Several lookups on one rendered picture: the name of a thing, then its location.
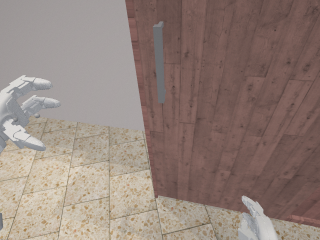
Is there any robot right hand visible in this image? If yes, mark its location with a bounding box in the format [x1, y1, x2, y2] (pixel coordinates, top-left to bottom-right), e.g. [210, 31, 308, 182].
[238, 195, 278, 240]

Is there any robot left hand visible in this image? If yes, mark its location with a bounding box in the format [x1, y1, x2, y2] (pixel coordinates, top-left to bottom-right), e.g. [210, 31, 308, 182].
[0, 75, 61, 151]

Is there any wardrobe door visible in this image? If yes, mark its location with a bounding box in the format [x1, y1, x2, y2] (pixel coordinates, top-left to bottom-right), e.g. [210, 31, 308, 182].
[133, 0, 320, 220]
[290, 186, 320, 220]

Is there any handle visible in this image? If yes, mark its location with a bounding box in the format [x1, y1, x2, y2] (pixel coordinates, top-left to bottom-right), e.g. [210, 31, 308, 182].
[153, 21, 166, 104]

